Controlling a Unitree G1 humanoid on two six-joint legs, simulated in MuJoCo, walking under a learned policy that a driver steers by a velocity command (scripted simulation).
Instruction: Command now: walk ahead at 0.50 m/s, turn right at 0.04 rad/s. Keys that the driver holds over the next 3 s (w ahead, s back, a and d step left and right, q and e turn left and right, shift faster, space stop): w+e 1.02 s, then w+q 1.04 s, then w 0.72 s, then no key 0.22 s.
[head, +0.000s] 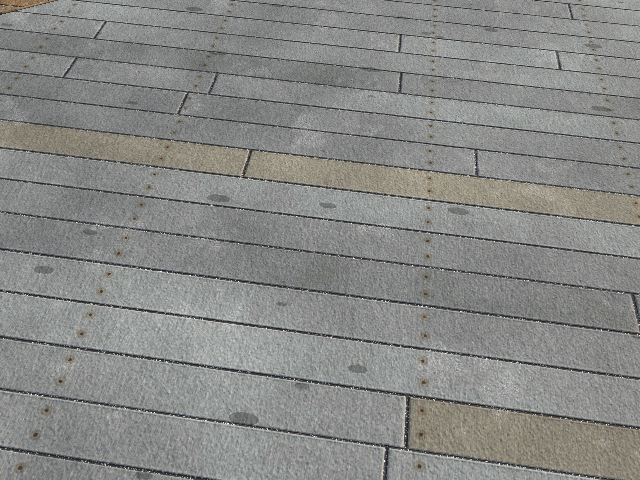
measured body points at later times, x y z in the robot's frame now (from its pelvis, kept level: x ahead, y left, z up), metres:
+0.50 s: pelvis +0.28 -0.04 -0.02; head +0.31 -0.05 +0.43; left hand +0.45 +0.19 -0.15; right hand +0.24 -0.29 -0.16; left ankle +0.14 +0.08 -0.63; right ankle +0.33 -0.09 -0.74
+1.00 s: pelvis +0.57 -0.08 -0.02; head +0.60 -0.09 +0.43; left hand +0.71 +0.18 -0.15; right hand +0.62 -0.39 -0.10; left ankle +0.69 -0.03 -0.74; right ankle +0.38 -0.10 -0.67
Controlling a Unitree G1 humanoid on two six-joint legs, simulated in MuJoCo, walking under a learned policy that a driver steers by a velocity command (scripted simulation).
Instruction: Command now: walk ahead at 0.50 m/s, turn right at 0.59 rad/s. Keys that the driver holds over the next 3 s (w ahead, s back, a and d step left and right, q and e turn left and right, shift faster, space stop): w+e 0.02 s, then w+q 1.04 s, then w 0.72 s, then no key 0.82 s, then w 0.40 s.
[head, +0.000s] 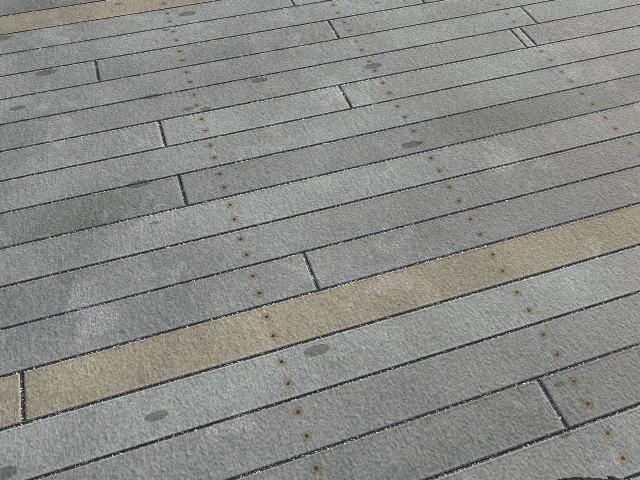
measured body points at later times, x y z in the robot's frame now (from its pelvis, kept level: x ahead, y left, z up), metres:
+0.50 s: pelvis +0.25 -0.03 +0.01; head +0.27 -0.04 +0.46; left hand +0.39 +0.22 -0.08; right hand +0.27 -0.29 -0.13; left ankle +0.14 +0.09 -0.65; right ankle +0.29 -0.12 -0.73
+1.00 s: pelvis +0.49 +0.07 +0.00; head +0.52 +0.09 +0.44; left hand +0.43 +0.33 -0.14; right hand +0.73 -0.12 -0.11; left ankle +0.53 +0.13 -0.73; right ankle +0.40 -0.11 -0.62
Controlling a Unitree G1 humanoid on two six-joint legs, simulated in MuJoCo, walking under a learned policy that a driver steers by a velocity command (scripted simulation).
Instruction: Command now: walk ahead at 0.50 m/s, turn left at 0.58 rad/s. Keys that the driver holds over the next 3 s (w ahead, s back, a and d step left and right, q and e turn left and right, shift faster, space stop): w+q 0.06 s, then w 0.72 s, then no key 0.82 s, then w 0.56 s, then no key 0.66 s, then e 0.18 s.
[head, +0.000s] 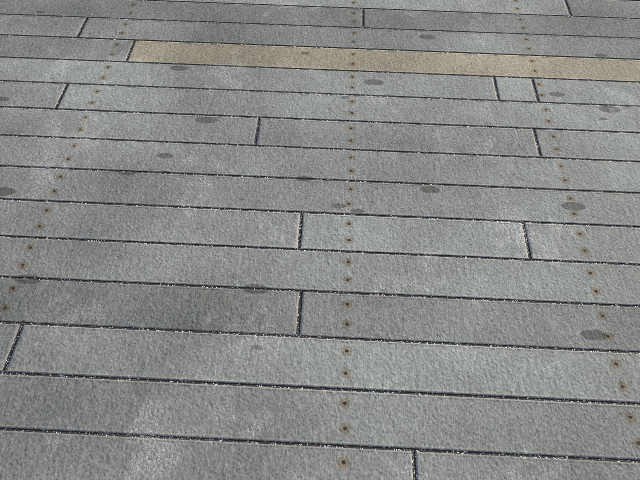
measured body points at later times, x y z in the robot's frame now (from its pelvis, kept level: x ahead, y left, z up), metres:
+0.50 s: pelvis +0.29 -0.03 +0.00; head +0.32 -0.03 +0.45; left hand +0.45 +0.24 -0.09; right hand +0.29 -0.30 -0.14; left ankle +0.08 +0.04 -0.68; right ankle +0.40 -0.10 -0.72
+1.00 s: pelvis +0.54 +0.03 +0.00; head +0.57 +0.04 +0.45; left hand +0.47 +0.27 -0.15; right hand +0.75 -0.17 -0.10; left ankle +0.64 +0.12 -0.72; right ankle +0.41 -0.10 -0.70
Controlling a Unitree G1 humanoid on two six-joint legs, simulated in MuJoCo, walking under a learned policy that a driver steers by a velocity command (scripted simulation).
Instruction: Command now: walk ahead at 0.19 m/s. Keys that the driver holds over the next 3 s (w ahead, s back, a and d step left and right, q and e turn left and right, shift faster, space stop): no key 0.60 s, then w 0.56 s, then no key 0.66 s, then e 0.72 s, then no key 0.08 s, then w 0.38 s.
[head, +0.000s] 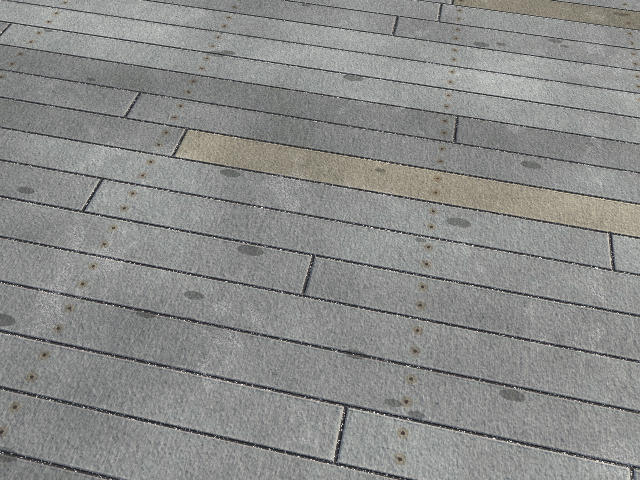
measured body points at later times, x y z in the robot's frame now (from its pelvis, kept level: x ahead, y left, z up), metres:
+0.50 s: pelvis +0.06 -0.01 +0.02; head +0.06 -0.01 +0.47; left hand +0.08 +0.22 -0.14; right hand +0.09 -0.24 -0.14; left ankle +0.11 +0.08 -0.73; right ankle +0.06 -0.12 -0.73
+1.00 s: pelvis +0.16 +0.02 +0.01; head +0.17 +0.03 +0.46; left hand +0.16 +0.26 -0.15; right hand +0.13 -0.23 -0.13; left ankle +0.13 +0.09 -0.73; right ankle +0.09 -0.10 -0.67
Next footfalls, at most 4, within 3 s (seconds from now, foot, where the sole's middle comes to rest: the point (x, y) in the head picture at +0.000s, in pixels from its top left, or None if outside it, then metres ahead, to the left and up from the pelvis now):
0.32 right None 0.10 -0.12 -0.76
1.32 right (377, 456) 0.49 -0.07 -0.76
1.72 left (282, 467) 0.46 0.12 -0.76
2.70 left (293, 442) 0.51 0.10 -0.76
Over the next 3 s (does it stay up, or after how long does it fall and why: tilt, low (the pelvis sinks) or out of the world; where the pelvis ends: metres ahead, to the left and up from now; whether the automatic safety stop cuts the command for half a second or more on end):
stays up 0.49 0.00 0.03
